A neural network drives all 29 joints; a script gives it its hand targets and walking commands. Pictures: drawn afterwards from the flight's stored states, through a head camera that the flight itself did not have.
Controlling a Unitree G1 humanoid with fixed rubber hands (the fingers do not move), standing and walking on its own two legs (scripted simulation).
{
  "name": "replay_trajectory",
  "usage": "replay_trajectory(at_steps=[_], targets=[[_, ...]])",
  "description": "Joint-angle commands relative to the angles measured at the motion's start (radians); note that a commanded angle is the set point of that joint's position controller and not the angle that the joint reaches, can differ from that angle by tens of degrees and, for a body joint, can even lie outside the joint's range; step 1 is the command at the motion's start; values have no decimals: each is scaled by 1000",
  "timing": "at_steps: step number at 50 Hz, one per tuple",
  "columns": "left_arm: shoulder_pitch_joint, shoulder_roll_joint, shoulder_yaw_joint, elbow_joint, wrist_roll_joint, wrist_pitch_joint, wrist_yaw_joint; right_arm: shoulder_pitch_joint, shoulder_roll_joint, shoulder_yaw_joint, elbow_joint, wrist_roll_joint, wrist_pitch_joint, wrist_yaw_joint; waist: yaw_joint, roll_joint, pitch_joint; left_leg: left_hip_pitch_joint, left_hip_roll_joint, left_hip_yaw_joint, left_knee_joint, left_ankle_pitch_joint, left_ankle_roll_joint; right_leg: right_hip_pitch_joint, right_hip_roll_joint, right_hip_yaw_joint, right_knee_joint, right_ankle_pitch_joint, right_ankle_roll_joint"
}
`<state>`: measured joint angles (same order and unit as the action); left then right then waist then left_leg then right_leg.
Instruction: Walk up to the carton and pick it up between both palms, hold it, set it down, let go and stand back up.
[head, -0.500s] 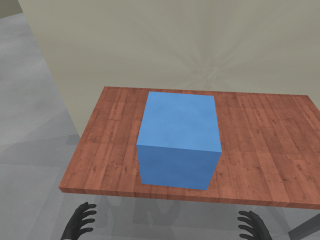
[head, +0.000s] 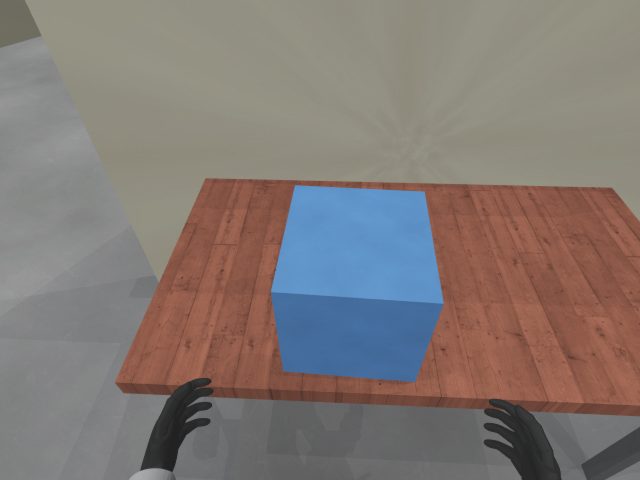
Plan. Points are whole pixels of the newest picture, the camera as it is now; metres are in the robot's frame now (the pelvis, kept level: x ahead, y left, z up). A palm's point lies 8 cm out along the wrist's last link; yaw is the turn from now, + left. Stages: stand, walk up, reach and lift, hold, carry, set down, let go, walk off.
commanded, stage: reach and lift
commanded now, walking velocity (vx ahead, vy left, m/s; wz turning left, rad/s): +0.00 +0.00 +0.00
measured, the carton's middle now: (353, 281) +0.49 -0.01 -0.08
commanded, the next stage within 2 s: none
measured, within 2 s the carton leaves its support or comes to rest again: neither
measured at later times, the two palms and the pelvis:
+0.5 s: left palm (182, 380) +0.25 +0.22 -0.01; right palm (529, 404) +0.26 -0.23 -0.02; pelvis +0.00 -0.01 +0.00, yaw +0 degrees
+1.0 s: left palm (193, 306) +0.33 +0.21 +0.04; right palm (523, 323) +0.34 -0.23 +0.03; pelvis -0.01 -0.01 +0.00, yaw +0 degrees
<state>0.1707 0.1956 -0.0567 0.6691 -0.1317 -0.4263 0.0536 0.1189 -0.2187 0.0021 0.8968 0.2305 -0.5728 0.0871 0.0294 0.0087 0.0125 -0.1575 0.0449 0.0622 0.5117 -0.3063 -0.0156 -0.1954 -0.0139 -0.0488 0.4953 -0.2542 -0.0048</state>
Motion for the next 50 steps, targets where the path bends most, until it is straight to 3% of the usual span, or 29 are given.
replay_trajectory(at_steps=[1, 6, 14, 23, 29, 37, 43, 50], targets=[[-106, 78, 17, -89, -23, -87, -2, -114, -106, -11, -88, 31, -74, 1, -2, -19, -79, -85, -58, -27, -35, 218, -38, 47, 35, 70, -38, 103, -28], [-171, 84, 8, -59, -38, -119, 0, -173, -109, 6, -54, 56, -95, 5, -10, -10, -80, -122, -60, -33, -22, 170, -40, 10, 32, 71, -18, 63, -27], [-332, 119, 9, -27, -80, -86, 11, -328, -130, 17, -75, 69, -37, -5, -15, -27, -160, -163, -64, -26, -31, 116, -30, 24, 24, 77, 4, 80, -13], [-438, 120, 28, 54, -78, -26, -6, -430, -152, 59, -12, 104, 23, -27, -11, -12, -222, -100, -61, -31, -21, 261, -41, 40, 31, 73, -12, 220, -10], [-571, 125, 29, 76, -93, 17, -7, -560, -172, 65, -5, 113, 69, -35, -6, -18, -243, -81, -53, -31, -38, 267, -37, 15, 35, 65, -40, 191, -12], [-712, 142, 49, 90, -96, 62, -6, -691, -195, 73, 3, 132, 131, -48, -5, -5, -332, -64, -50, -27, -37, 330, -37, 28, 37, 66, -51, 260, -7], [-836, 156, 61, 160, -102, 102, -19, -813, -212, 85, 33, 143, 184, -60, -1, -23, -368, -89, -48, -24, -41, 328, -28, 23, 35, 68, -60, 260, -2], [-991, 161, 43, 231, -114, 146, -18, -956, -244, 94, 99, 166, 243, -57, 6, -3, -419, -75, -37, -27, -32, 353, -33, -46, 43, 51, -74, 216, -10]])
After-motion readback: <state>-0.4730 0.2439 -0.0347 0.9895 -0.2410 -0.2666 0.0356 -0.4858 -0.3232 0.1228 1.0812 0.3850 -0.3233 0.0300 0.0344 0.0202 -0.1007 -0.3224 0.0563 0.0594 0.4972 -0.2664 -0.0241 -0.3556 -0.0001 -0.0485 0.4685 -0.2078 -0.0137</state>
